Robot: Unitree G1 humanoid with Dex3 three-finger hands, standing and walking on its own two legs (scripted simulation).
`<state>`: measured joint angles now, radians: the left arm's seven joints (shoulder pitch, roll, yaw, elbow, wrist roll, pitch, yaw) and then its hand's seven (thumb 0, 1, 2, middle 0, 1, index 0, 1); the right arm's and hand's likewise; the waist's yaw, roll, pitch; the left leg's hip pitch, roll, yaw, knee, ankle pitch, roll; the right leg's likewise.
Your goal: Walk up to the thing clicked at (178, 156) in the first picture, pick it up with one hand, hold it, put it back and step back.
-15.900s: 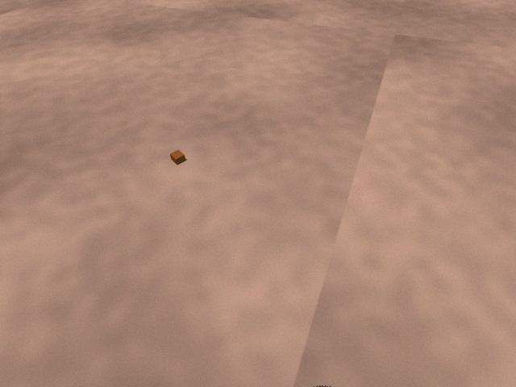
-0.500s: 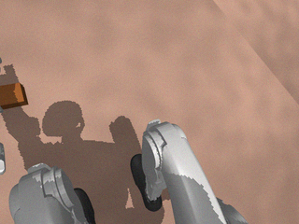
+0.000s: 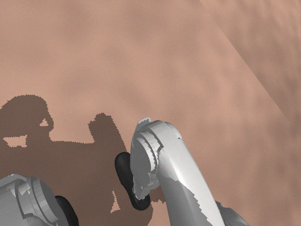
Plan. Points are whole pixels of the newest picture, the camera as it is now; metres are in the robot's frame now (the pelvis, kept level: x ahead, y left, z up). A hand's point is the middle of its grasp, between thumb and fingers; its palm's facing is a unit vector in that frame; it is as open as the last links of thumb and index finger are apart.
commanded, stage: rest palm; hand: left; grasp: from above
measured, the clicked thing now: out of the picture +0.52 +0.27 -0.29
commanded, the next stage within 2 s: close in 0.74 s
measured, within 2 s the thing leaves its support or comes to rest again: neither
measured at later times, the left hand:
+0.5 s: hand out of the picture +0.50 +0.27 -0.24, palm faces -0.45 -0.09 -0.89, open 14.1 cm
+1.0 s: hand out of the picture +0.50 +0.27 -0.25, palm faces -0.47 -0.09 -0.88, open 13.5 cm
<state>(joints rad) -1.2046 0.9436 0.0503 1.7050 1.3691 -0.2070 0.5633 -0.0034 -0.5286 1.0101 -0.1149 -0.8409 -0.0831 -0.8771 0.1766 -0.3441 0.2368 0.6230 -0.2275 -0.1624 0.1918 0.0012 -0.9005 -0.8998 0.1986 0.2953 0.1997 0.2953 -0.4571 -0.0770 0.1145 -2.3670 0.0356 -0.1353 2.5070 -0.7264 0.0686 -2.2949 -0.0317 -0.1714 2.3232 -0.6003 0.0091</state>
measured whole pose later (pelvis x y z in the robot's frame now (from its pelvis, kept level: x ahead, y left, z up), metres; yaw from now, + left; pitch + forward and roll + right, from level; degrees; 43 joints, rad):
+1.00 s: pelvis -0.01 +0.00 +0.00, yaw -2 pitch +30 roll -14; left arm -1.19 1.05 0.07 1.68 1.33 -0.22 0.50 0.00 -0.40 0.93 -0.18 -0.87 -0.17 -0.88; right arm 0.19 -0.35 0.34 0.56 -0.24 -0.20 0.23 0.00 -0.90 -0.91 0.20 0.30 0.20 0.30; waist -0.47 -0.12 0.21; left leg -2.37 0.04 -0.18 2.53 -0.71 0.06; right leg -2.28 -0.02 -0.21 2.31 -0.57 0.01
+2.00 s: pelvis -0.01 +0.00 +0.00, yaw -3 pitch +30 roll -15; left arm -1.17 1.06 0.07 1.65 1.33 -0.22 0.49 0.00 0.24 0.45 -0.61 -0.57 -0.65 -0.51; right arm 0.19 -0.36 0.34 0.57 -0.24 -0.20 0.21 0.00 -0.90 -0.90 0.20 0.30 0.20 0.30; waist -0.47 -0.13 0.20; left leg -2.36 0.04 -0.20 2.52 -0.72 0.06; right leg -2.27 -0.01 -0.22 2.30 -0.57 0.01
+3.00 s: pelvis -0.01 +0.00 +0.01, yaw -1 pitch +32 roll -14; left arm -1.08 0.95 0.07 1.44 1.28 -0.19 0.36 0.00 0.22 0.21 -0.88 -0.26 -0.91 -0.22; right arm 0.24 -0.35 0.24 0.60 -0.20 -0.13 0.21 0.00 -0.91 -0.90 0.20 0.30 0.20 0.30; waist -0.39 -0.04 0.10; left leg -2.36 0.02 -0.18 2.49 -0.71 0.06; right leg -2.27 -0.02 -0.20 2.28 -0.58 0.00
